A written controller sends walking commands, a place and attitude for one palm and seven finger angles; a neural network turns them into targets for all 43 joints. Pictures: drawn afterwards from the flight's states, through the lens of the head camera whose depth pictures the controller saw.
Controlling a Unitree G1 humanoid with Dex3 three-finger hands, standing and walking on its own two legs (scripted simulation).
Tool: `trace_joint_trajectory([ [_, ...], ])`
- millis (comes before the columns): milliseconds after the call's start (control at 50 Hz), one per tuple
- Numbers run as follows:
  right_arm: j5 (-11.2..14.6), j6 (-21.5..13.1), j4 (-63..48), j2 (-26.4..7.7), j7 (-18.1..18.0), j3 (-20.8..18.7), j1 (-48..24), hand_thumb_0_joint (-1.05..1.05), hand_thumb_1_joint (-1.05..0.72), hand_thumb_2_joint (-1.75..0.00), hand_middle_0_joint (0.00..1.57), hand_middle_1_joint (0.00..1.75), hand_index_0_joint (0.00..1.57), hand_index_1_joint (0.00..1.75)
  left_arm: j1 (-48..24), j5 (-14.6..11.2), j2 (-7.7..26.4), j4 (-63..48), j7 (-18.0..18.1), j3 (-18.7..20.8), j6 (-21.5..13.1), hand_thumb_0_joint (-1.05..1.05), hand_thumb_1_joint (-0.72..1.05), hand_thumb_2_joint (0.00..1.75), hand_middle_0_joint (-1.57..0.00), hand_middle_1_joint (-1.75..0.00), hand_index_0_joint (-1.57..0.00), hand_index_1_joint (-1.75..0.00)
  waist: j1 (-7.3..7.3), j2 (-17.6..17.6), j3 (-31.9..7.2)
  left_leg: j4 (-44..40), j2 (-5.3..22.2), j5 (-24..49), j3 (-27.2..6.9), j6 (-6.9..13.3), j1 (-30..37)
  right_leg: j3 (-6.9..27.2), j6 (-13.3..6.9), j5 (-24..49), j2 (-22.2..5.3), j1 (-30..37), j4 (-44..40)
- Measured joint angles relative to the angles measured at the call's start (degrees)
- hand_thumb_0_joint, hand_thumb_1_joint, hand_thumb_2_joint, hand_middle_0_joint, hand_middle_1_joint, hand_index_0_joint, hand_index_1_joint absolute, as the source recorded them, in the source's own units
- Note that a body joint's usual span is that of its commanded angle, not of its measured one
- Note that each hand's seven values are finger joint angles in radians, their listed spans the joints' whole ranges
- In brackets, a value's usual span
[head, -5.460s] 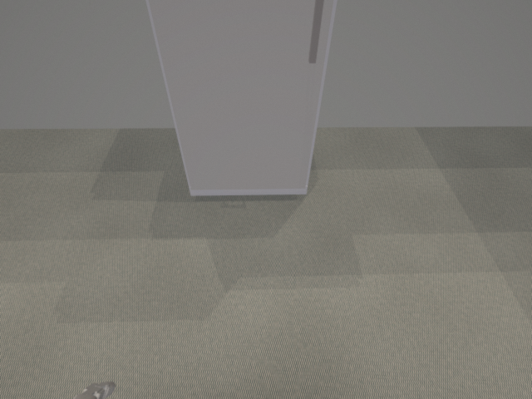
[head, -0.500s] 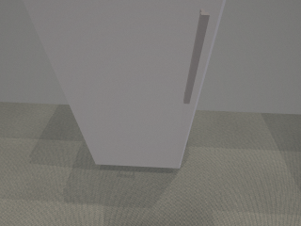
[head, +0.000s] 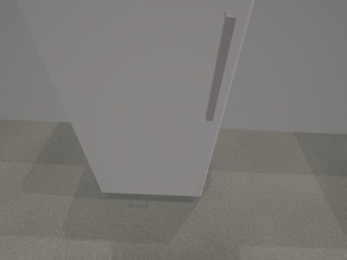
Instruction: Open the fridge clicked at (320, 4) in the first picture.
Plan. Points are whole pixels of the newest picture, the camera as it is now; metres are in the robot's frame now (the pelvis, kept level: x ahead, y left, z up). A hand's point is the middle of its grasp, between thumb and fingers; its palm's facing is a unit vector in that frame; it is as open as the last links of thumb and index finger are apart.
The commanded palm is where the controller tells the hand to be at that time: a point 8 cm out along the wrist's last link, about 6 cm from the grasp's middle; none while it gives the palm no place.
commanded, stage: look again from close up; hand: right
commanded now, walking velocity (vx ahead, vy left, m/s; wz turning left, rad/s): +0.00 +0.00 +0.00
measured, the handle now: (216, 73) +0.58 -0.07 +0.16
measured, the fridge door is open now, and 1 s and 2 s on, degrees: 0 0 0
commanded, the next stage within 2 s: shuffle to correct the standing spot in 0.76 s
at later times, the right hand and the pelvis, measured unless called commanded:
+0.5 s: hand out of the picture +0.05 -0.20 -0.17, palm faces -0.02 +0.98 -0.22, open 7.4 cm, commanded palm none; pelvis +0.02 +0.00 +0.01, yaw +1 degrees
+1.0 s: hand out of the picture +0.03 -0.19 -0.17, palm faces -0.03 +0.97 -0.23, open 7.4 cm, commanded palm none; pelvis +0.03 +0.00 +0.01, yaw +1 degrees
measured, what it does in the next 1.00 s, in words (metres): stands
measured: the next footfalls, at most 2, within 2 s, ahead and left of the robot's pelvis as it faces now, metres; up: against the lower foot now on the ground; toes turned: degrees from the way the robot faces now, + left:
right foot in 1.46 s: +0.18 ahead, -0.05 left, +0.00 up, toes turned -7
left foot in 1.84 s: +0.15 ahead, +0.20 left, +0.00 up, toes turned +6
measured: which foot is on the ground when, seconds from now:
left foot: down 0.00-1.00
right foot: down 0.00-1.00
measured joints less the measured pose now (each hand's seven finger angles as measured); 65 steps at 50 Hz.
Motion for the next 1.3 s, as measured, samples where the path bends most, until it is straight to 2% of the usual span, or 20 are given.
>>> trace_joint_trajectory([
  [220, 0.09, -0.3, -3.41, -3.52, 0.23, -0.55, -4.08, 0.0, -0.91, -0.9, 0.2, 0.3, 0.2, 0.3, -2.57, -0.4, 1.06, -0.21, -0.04, -0.57, -1.46, 0.01, 0.93, 0.89, -0.2, -0.3, -0.2, -0.3, -0.58, 2.29, 0.54, -2.42, 0.86, 0.54, -1.13, -0.85, 1.58, -1.12, -0.27, 0.84, 0.86, 2.52, -3.75],
  [500, 0.02, 0.59, -2.7, -6.07, 0.91, -0.38, -5.38, 0.01, -0.91, -0.9, 0.2, 0.3, 0.2, 0.3, -6.66, -0.53, 2.95, 0.54, -0.21, -0.6, -1.26, 0.0, 0.91, 0.89, -0.2, -0.3, -0.2, -0.3, -1.14, 3.39, 1.98, -4.99, 0.72, 1.39, -1.21, -0.98, 3.49, -1.15, -0.21, 1.12, 0.82, 4.09, -5.42],
  [880, -0.02, 0.78, -0.57, -7.25, 1.34, 0.01, -5.43, 0.01, -0.91, -0.9, 0.2, 0.3, 0.2, 0.3, -8.38, -0.65, 4.16, 2.2, -0.48, -0.85, -1.08, 0.0, 0.91, 0.89, -0.2, -0.3, -0.2, -0.3, -1.59, 3.25, 1.99, -7.07, 0.95, 2.2, -1.33, -0.94, 4.71, -1.24, -0.04, 2.36, 1.16, 5.77, -8.39],
  [1020, -0.26, 1.38, 0.06, -6.13, 1.36, 0.02, -3.98, 0.0, -0.91, -0.9, 0.2, 0.3, 0.2, 0.3, -6.78, -0.29, 2.4, 2.8, -0.35, -0.91, -0.46, 0.0, 0.91, 0.89, -0.2, -0.3, -0.2, -0.3, -1.22, 3.95, 0.34, -4.66, 1.3, 0.33, -1.66, -0.28, 3.63, -1.6, 0.26, 1.55, 1.43, 5.76, -8.08],
  [1120, -0.57, 1.56, 0.19, -4.53, 2.0, -0.21, -1.95, 0.0, -0.91, -0.9, 0.2, 0.3, 0.2, 0.3, -4.18, -0.2, 0.49, 2.84, -0.26, -0.45, -0.31, 0.0, 0.91, 0.89, -0.2, -0.3, -0.2, -0.3, -1.11, 4.21, -0.17, -2.16, 1.08, -1.62, -1.64, 0.5, 2.27, -1.66, 0.97, 0.09, 1.04, 4.84, -6.47],
  [1200, -0.5, 0.94, 0.23, -2.87, 2.24, -0.47, 0.08, 0.0, -0.91, -0.9, 0.2, 0.3, 0.2, 0.3, -2.04, -0.28, -0.17, 3.35, -0.09, -0.05, -0.3, 0.0, 0.91, 0.89, -0.2, -0.3, -0.2, -0.3, -1.17, 2.84, -0.18, -2.92, -0.71, -2.2, -0.8, 1.47, 3.08, -0.66, 2.22, -2.07, -0.72, 3.77, -3.51],
  [1240, -0.41, 0.47, 0.24, -2.23, 2.05, -0.72, 1.41, 0.0, -0.91, -0.9, 0.2, 0.3, 0.2, 0.3, -1.13, -0.27, -0.4, 3.69, -0.06, -0.01, -0.22, 0.0, 0.91, 0.89, -0.2, -0.3, -0.2, -0.3, -1.27, 2.39, -0.2, -3.19, -1.81, -2.79, -0.16, 2.28, 3.83, -0.35, 2.15, -4.98, -1.91, 2.55, 0.34],
  [1300, -0.63, -0.32, 0.55, -1.66, 1.44, -1.18, 3.31, 0.0, -0.91, -0.9, 0.2, 0.3, 0.2, 0.3, -0.65, -0.11, -0.99, 4.07, -0.19, 0.25, 0.23, 0.0, 0.91, 0.89, -0.2, -0.3, -0.2, -0.3, -1.74, 3.04, 0.08, -4.29, -2.61, -3.59, 0.9, 3.27, 5.71, -0.69, 2.04, -12.16, -2.77, -1.39, 12.05],
])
